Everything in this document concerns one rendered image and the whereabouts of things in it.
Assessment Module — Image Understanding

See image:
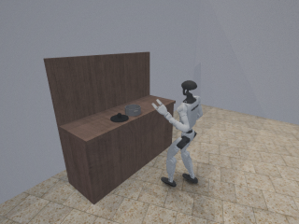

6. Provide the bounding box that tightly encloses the pot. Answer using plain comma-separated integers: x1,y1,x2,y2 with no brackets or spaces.
124,104,141,117

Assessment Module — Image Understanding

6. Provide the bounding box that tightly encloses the right robot upper arm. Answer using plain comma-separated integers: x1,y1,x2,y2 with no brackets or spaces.
193,95,203,119

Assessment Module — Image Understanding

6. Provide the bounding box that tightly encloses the robot left hand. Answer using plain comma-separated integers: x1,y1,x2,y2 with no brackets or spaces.
152,99,168,115

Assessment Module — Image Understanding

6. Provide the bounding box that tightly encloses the left robot thigh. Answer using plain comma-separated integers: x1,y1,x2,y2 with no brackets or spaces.
166,137,188,165

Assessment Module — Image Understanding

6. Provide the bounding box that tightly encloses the left robot upper arm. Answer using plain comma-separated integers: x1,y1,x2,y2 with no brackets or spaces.
177,104,190,133

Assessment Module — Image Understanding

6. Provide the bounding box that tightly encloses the robot left shin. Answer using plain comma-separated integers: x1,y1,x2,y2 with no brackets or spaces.
166,159,176,182

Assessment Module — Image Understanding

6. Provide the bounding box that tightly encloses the left robot forearm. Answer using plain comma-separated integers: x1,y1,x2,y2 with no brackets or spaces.
164,112,188,132

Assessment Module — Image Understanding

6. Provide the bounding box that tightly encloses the table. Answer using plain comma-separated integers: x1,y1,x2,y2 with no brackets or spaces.
43,51,176,205

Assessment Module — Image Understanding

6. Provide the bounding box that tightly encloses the lid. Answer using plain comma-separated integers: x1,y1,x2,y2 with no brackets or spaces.
110,114,129,122

